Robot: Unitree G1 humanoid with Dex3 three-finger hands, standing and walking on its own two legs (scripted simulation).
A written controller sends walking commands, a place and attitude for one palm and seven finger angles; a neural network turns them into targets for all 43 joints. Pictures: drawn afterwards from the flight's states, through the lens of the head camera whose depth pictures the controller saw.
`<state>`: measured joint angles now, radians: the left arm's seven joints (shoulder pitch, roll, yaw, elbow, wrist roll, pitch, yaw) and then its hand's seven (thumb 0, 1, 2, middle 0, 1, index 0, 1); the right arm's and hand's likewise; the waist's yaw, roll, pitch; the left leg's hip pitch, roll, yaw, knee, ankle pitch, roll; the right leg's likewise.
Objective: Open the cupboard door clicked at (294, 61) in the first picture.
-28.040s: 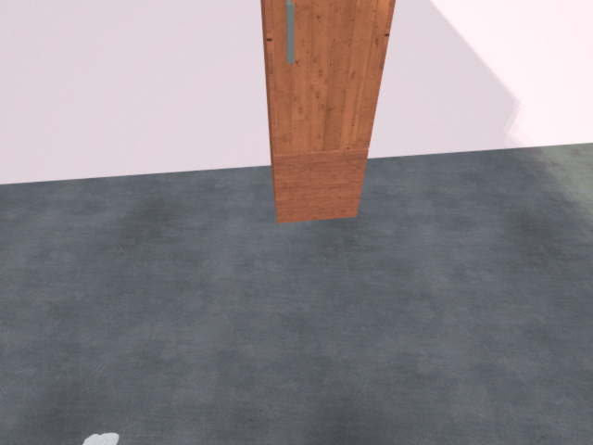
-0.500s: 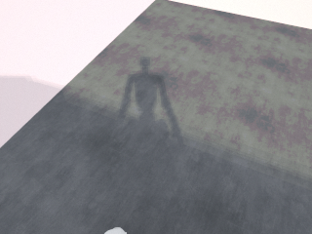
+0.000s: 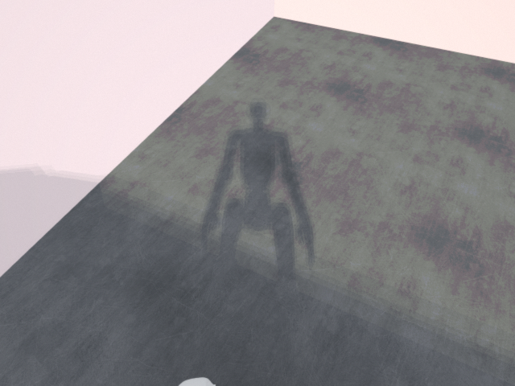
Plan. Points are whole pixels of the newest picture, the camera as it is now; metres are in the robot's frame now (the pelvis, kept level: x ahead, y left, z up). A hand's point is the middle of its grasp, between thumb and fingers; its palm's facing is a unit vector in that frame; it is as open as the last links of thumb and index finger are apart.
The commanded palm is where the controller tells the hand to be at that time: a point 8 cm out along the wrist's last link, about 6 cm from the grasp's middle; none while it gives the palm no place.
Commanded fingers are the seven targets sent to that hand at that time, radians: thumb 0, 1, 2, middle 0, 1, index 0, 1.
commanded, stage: walk to a spot facing it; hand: left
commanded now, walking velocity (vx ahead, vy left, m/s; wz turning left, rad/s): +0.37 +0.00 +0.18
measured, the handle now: out of the picture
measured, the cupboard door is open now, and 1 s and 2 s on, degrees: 50 50 50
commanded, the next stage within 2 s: turn to face it in 0.22 s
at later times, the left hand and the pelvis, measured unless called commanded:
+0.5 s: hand (175, 304) +0.30 +0.19 -0.17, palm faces +0.14 -0.97 -0.22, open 7.3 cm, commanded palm none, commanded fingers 0.00 0.90 0.90 -0.20 -0.30 -0.20 -0.30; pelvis +0.22 -0.01 -0.02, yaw +7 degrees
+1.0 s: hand (167, 268) +0.37 +0.22 -0.16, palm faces +0.41 -0.86 -0.29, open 7.4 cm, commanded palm none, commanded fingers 0.00 0.90 0.90 -0.20 -0.30 -0.20 -0.30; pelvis +0.34 -0.03 -0.02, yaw +24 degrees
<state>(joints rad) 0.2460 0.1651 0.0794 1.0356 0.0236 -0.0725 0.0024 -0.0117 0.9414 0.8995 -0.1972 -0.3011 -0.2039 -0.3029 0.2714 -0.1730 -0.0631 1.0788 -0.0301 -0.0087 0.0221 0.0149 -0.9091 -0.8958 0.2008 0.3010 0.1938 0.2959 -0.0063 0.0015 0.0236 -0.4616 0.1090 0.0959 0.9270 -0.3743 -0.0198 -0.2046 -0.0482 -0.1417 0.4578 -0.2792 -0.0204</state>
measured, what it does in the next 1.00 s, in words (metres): walks ahead, turning left: left foot, then right foot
